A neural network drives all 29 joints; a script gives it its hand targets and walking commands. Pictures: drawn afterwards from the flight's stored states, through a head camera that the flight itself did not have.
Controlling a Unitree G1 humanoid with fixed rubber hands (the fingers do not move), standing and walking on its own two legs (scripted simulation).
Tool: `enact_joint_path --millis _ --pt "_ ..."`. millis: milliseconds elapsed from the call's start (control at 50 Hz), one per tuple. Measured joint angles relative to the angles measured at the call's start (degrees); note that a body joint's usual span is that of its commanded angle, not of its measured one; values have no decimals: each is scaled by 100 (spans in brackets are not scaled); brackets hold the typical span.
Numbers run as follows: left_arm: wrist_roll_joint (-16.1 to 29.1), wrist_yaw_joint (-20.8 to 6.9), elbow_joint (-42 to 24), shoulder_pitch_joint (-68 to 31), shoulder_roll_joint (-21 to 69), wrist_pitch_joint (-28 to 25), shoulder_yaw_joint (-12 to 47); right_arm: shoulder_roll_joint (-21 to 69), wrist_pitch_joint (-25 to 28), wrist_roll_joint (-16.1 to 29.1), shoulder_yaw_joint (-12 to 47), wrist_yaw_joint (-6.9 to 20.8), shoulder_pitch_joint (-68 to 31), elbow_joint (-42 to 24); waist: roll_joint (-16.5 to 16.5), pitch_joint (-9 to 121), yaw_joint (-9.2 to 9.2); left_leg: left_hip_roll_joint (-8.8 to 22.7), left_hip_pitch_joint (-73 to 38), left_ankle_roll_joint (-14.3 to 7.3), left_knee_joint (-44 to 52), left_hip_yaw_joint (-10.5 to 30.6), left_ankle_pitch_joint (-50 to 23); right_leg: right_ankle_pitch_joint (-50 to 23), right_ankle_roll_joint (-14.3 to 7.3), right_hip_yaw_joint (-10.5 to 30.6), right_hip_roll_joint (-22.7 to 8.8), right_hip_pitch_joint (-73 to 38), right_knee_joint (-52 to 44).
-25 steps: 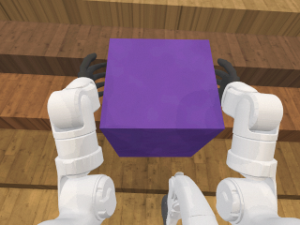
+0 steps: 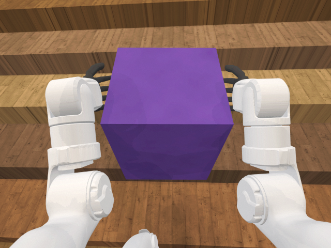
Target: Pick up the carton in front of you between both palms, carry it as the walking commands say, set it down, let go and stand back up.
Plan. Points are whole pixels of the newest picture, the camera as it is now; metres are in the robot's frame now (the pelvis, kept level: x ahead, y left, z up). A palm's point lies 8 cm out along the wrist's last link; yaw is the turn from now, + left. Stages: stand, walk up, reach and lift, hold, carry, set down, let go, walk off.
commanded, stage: carry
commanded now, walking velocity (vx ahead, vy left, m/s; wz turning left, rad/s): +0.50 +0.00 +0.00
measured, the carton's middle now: (166, 120) +0.40 -0.02 +0.11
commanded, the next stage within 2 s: none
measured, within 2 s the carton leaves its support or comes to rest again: neither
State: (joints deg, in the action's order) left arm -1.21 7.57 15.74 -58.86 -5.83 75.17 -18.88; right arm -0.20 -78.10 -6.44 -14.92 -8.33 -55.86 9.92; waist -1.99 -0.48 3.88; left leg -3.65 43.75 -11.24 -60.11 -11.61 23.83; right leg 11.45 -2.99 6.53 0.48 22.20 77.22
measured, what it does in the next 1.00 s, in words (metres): climbs: right foot 0.14 m higher, then left foot 0.14 m higher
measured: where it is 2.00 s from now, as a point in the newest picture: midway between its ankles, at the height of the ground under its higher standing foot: (153, 41)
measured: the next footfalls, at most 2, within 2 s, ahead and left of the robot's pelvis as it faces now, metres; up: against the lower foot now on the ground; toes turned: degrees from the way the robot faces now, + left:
right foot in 0.38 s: +0.39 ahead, -0.17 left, +0.14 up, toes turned -10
left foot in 0.84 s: +0.73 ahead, +0.08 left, +0.28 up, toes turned +6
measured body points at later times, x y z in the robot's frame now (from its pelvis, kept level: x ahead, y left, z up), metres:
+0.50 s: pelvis +0.29 -0.08 +0.15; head +0.32 -0.06 +0.60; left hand +0.68 +0.11 +0.29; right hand +0.71 -0.19 +0.30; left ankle +0.15 +0.06 -0.43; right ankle +0.36 -0.16 -0.51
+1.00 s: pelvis +0.60 -0.01 +0.31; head +0.65 -0.03 +0.76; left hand +1.03 +0.09 +0.46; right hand +0.98 -0.21 +0.45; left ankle +0.69 +0.08 -0.36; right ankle +0.47 -0.13 -0.22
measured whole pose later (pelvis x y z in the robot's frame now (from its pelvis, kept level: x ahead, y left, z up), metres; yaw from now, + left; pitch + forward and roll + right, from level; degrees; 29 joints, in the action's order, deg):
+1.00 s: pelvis +0.60 -0.01 +0.31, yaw -1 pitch +3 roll +4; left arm -6.5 5.3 11.6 -54.5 -3.5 78.9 -22.6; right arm -0.4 -77.6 -1.4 -11.1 -10.6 -53.7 13.0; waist -3.1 -2.0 9.6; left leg -1.7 36.8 -5.8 -52.5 -11.2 19.3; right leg 12.7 -3.5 6.8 1.7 32.7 97.4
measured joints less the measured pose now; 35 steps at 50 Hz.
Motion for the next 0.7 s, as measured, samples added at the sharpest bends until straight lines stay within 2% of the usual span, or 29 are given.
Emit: enact_joint_path --millis 20,60,120,160,200,240,280,300,320,340,360,380,400,420,440,460,480,500,520,540,580,660,700 --pt "-128 -36 16 34 76 66 -44 -57 -50 126 48 -37 71 42 18 -22 174 -40 -297 -19 306 18 -28 3 -25 72 122 472 1014" --pt "-376 -72 -68 121 254 226 -165 -171 -147 394 124 -112 176 106 92 -77 418 -56 -925 53 1057 67 -180 62 -106 -13 202 1295 2102" --pt "-578 -167 -252 73 358 429 -361 -291 -211 693 188 -246 25 259 308 -188 637 104 -1769 207 2151 182 -622 380 -195 -442 159 2258 2185" --pt "-657 -198 -283 -92 306 482 -461 -314 -173 775 176 -297 -199 390 337 -175 710 206 -2175 233 2665 229 -719 623 -303 -719 82 2842 2170" --pt "-704 -231 -208 -253 228 481 -506 -309 -107 756 133 -299 -407 564 275 -57 731 258 -2507 257 3025 271 -735 999 -409 -882 -27 3468 2683" --pt "-736 -253 -72 -346 182 461 -515 -296 -67 712 54 -299 -536 736 220 91 707 314 -2842 327 3275 359 -664 1377 -459 -919 -180 4054 3275" --pt "-782 -238 83 -358 171 442 -467 -258 -47 649 -6 -306 -572 911 168 242 608 396 -3256 429 3579 447 -576 1487 -431 -949 -383 4490 3286" --pt "-805 -239 159 -340 175 442 -444 -241 -46 602 -42 -278 -555 986 158 316 518 458 -3507 464 3828 474 -578 1457 -406 -1021 -484 4571 2867" --pt "-807 -240 237 -319 170 454 -392 -233 -61 549 -79 -240 -543 1060 196 396 408 569 -3746 446 4142 480 -807 1360 -413 -1160 -554 4529 2191" --pt "-794 -238 334 -298 158 463 -315 -230 -80 486 -121 -187 -524 1133 220 492 275 671 -3958 525 4407 484 -880 1169 -443 -1310 -588 4369 1401" --pt "-762 -231 450 -277 141 465 -213 -227 -101 414 -165 -129 -491 1199 224 601 129 756 -4118 610 4594 485 -916 999 -497 -1449 -581 4118 650" --pt "-708 -213 572 -230 134 443 -101 -226 -115 342 -207 -75 -427 1247 234 712 -51 850 -4204 668 4640 471 -953 1144 -553 -1578 -505 3764 132" --pt "-640 -189 688 -159 153 387 16 -226 -121 307 -275 22 -326 1258 263 790 -262 985 -4136 696 4390 415 -1008 1435 -616 -1699 -360 3241 -299" --pt "-568 -159 793 -86 188 325 142 -237 -141 275 -352 88 -207 1226 238 822 -492 1120 -3924 676 3669 378 -1556 1319 -542 -1719 -205 2648 -944" --pt "-493 -113 824 -19 235 248 272 -269 -124 219 -426 137 -133 1188 265 719 -745 1225 -3475 749 2518 596 -1695 1414 -393 -1770 -116 2396 -1145" --pt "-417 -55 820 56 296 155 404 -305 -81 153 -521 193 -69 1143 266 563 -981 1067 -2831 865 887 1085 -1566 1442 -317 -1785 -81 2209 -1279" --pt "-337 14 768 183 364 72 531 -320 -35 83 -604 236 -6 1100 308 400 -1169 786 -2194 894 -797 1511 -1430 1406 -291 -1793 -47 1973 -1494" --pt "-246 66 660 358 413 22 639 -301 -14 14 -685 261 80 1024 365 263 -1313 521 -1652 851 -2188 1745 -1345 1334 -274 -1791 -8 1695 -1788" --pt "-153 126 513 538 444 7 729 -247 -13 -47 -736 268 176 907 403 144 -1406 324 -1183 768 -3188 1811 -1283 1240 -235 -1774 17 1400 -2129" --pt "-68 168 350 688 451 10 773 -180 -25 -100 -770 270 262 764 415 28 -1445 210 -767 688 -3806 1775 -1245 1140 -184 -1754 24 1095 -2495" --pt "75 241 47 832 442 16 779 -77 -55 -142 -774 271 381 421 384 -190 -1426 170 -45 569 -4260 1579 -1183 977 -118 -1722 -7 504 -3204" --pt "121 313 -421 734 490 -70 621 -70 -46 -79 -661 271 383 -208 328 -352 -1290 439 1105 473 -3939 1094 -639 806 -47 -1631 -141 -411 -4281" --pt "63 306 -602 638 546 -88 530 -128 -53 -14 -611 272 336 -418 375 -257 -1248 576 1752 412 -4530 993 27 822 23 -1555 -182 -787 -4664"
